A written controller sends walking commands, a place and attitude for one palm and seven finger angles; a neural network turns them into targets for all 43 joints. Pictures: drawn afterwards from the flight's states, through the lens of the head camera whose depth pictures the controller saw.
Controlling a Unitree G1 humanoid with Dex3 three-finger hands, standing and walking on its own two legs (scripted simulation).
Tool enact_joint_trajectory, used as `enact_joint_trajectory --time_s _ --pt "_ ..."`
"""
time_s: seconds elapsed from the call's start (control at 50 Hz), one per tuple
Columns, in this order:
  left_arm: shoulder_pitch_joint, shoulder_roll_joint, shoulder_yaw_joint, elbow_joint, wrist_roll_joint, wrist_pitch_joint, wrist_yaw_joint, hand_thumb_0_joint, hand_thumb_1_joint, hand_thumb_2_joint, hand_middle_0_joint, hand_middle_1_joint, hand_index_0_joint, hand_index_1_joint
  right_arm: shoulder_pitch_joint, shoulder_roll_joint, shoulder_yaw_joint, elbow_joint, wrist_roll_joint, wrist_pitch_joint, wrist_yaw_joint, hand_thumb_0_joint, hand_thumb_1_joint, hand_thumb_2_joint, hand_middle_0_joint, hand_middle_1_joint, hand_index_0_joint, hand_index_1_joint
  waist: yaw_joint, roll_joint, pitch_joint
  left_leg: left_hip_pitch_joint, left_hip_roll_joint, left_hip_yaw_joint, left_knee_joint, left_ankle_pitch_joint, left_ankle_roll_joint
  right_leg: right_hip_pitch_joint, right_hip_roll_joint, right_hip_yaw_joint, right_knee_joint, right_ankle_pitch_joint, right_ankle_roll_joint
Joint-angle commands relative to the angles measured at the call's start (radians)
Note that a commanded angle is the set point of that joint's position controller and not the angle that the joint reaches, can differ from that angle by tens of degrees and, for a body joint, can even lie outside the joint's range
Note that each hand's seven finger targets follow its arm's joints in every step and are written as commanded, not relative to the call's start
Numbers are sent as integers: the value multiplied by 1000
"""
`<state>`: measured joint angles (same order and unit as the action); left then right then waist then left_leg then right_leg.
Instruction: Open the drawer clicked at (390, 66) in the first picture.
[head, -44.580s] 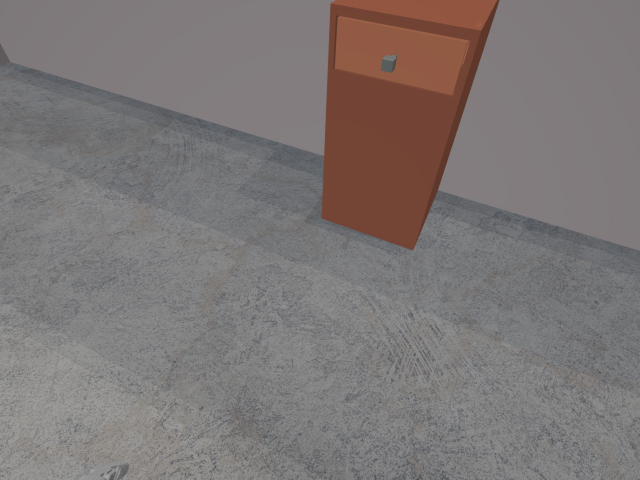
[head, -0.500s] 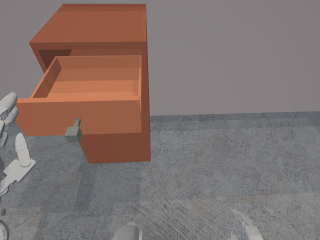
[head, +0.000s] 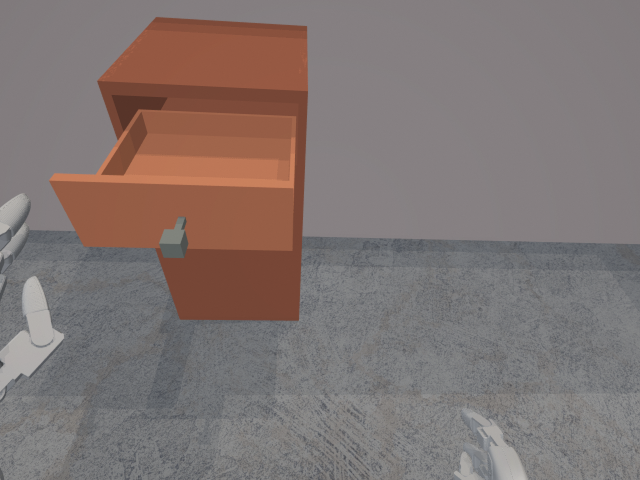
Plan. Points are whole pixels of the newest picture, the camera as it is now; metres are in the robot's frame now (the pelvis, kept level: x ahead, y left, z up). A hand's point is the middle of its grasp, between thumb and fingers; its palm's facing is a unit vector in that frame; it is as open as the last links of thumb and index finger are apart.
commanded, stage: stop stepping back and stand still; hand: left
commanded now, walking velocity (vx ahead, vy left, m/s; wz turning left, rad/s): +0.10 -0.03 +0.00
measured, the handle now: (177, 235) +0.48 +0.27 +0.01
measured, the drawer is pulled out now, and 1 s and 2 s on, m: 0.30 0.30 0.30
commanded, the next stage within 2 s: let the arm hang, fingers relaxed in 0.28 s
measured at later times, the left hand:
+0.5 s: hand (114, 399) +0.20 +0.25 +0.02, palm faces +0.14 -0.88 -0.45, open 7.4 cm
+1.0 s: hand out of the picture -0.06 +0.22 -0.16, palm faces +0.00 -0.96 -0.27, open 7.3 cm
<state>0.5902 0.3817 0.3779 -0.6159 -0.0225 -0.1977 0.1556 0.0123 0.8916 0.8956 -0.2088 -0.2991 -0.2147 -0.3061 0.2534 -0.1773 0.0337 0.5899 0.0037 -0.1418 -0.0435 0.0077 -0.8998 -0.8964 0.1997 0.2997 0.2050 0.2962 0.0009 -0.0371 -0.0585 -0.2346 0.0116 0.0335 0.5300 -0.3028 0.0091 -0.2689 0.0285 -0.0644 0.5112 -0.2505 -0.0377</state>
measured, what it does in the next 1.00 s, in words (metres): stands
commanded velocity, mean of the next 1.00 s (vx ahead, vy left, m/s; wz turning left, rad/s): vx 0.01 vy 0.00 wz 0.00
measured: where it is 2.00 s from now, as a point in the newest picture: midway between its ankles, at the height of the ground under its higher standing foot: outside the picture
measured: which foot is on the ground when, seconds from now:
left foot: down 0.00-1.00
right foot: down 0.00-1.00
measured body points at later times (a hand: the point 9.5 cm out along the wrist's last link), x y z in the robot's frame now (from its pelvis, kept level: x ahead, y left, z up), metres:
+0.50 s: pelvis -0.01 +0.02 -0.01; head -0.01 +0.00 +0.44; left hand +0.19 +0.30 +0.04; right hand +0.14 -0.24 -0.11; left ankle -0.01 +0.11 -0.73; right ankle +0.01 -0.09 -0.73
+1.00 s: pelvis -0.03 +0.01 +0.01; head -0.01 +0.01 +0.46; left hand -0.06 +0.27 -0.14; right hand -0.04 -0.23 -0.15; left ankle -0.01 +0.11 -0.74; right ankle +0.01 -0.09 -0.74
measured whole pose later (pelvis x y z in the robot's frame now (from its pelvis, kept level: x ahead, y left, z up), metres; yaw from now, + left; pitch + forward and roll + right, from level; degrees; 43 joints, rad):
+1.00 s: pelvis -0.03 +0.01 +0.01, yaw +0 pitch -2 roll +0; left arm 0.34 0.24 0.00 1.09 0.02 0.02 0.01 0.00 0.93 0.90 -0.20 -0.30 -0.20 -0.30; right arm 0.33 -0.19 0.00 1.05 -0.01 0.03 -0.01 0.00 -0.90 -0.90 0.20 0.30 0.20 0.30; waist 0.01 0.02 0.06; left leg -0.19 -0.02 0.04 0.43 -0.21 0.03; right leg -0.21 0.01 -0.06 0.40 -0.16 -0.03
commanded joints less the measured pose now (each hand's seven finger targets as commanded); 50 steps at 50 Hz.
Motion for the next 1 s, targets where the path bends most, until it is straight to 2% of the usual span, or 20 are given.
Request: enact_joint_trajectory --time_s 0.0,0.04,0.06,0.12,0.16,0.2,0.24,0.34,0.36,0.38,0.42,0.46,0.5,0.54,0.58,0.64,0.72,0.82,0.9,0.98 --pt "-65 147 94 -137 -8 -39 24 0 900 900 -200 -300 -200 -300 -114 -158 -72 -130 -3 -23 -14 0 -900 -900 200 300 200 300 -28 -31 38 -150 39 -40 26 -150 24 -6 -174 337 -262 -260 -42" --pt "-88 148 78 -141 -3 -36 24 0 900 900 -200 -300 -200 -300 -117 -142 -68 -119 -5 -5 -11 0 -900 -900 200 300 200 300 -27 -93 29 -146 6 -12 172 -128 12 -32 -273 433 -352 -381 -88" --pt "-101 142 70 -153 -1 -37 22 0 900 900 -200 -300 -200 -300 -122 -142 -68 -120 -5 0 -9 0 -900 -900 200 300 200 300 -24 -86 26 -142 10 -12 175 -112 12 -22 -291 422 -350 -350 -102" --pt "-76 153 78 -187 0 -41 24 0 900 900 -200 -300 -200 -300 -121 -132 -53 -124 -9 -2 -13 0 -900 -900 200 300 200 300 -29 -16 1 -17 29 -32 -58 -28 26 -19 -216 255 -247 -178 -56" --pt "-39 149 82 -214 -4 -50 25 0 900 900 -200 -300 -200 -300 -122 -152 -55 -141 -13 -10 -19 0 -900 -900 200 300 200 300 -17 129 -4 -13 101 -139 -198 22 49 23 -100 149 -117 -48 1" --pt "0 169 102 -230 -5 -54 26 0 900 900 -200 -300 -200 -300 -133 -146 -50 -144 -2 -16 -19 0 -900 -900 200 300 200 300 -3 196 -21 -52 161 -201 -248 -1 60 54 -61 85 -55 -1 35" --pt "-2 158 99 -225 1 -55 28 0 900 900 -200 -300 -200 -300 -126 -140 -46 -143 -6 -21 -20 0 -900 -900 200 300 200 300 -7 172 30 -145 162 -194 -257 30 55 111 -53 60 -44 72 38" --pt "26 138 93 -163 -9 -66 23 0 900 900 -200 -300 -200 -300 -101 -150 -58 -133 1 -31 -12 0 -900 -900 200 300 200 300 -16 92 -15 -96 91 -93 -137 165 15 151 -100 131 -111 241 15" --pt "-99 16 -280 659 92 96 -122 0 900 900 -200 -300 -200 -300 -125 -315 -126 111 -7 -59 64 0 -900 -900 200 300 200 300 -60 55 70 -107 80 -66 47 286 20 -17 -160 86 21 386 7" --pt "-89 -3 -255 695 72 168 -145 0 900 900 -200 -300 -200 -300 -27 -250 -121 111 -4 5 58 0 -900 -900 200 300 200 300 -44 42 -6 -41 83 -62 19 283 16 -30 -143 137 17 345 -6" --pt "-126 -44 -272 717 64 187 -151 0 900 900 -200 -300 -200 -300 -7 -233 -110 96 -8 39 48 0 -900 -900 200 300 200 300 -35 35 -45 -44 113 -97 4 348 44 -27 -107 82 58 262 5" --pt "-193 -24 -280 809 65 189 -156 0 900 900 -200 -300 -200 -300 -36 -237 -94 86 -14 67 45 0 -900 -900 200 300 200 300 -16 -53 -32 -92 118 -129 -12 339 67 20 -92 83 69 240 11" --pt "-244 2 -287 930 64 193 -154 0 900 900 -200 -300 -200 -300 -54 -237 -90 89 -20 82 43 0 -900 -900 200 300 200 300 -10 -145 -27 -88 88 -128 -9 297 55 53 -127 131 30 280 -11" --pt "-275 28 -296 1053 60 198 -151 0 900 900 -200 -300 -200 -300 -56 -233 -83 114 -24 103 38 0 -900 -900 200 300 200 300 -7 -140 -23 -64 55 -110 -4 205 44 65 -162 182 -27 263 -25" --pt "-316 34 -316 1165 53 203 -148 0 900 900 -200 -300 -200 -300 -51 -215 -73 155 -26 119 37 0 -900 -900 200 300 200 300 -16 -63 4 -20 48 -109 -47 148 36 37 -162 199 -73 167 -27" --pt "-312 4 -340 1308 44 209 -144 0 900 900 -200 -300 -200 -300 -58 -190 -54 213 -25 131 39 0 -900 -900 200 300 200 300 2 156 68 -73 83 -148 -160 55 41 62 -113 159 -102 12 2" --pt "-274 -29 -341 1452 42 203 -139 0 900 900 -200 -300 -200 -300 -10 -166 -57 280 -24 143 32 0 -900 -900 200 300 200 300 6 224 63 -76 87 -149 -219 -81 35 113 -105 138 -152 -10 -3" --pt "-280 -29 -356 1567 35 193 -138 0 900 900 -200 -300 -200 -300 61 -160 -61 353 -18 149 28 0 -900 -900 200 300 200 300 -5 105 84 -49 91 -143 -229 -78 34 105 -117 141 -200 -38 -8" --pt "-267 -37 -361 1631 35 192 -132 0 900 900 -200 -300 -200 -300 94 -150 -63 403 -17 153 25 0 -900 -900 200 300 200 300 -6 39 152 -33 89 -134 -232 -61 41 49 -118 149 -226 -79 -11" --pt "-270 -37 -362 1669 32 188 -128 0 900 900 -200 -300 -200 -300 122 -148 -61 442 -16 147 22 0 -900 -900 200 300 200 300 -11 5 142 -5 86 -121 -229 -5 42 56 -125 152 -228 -59 -10"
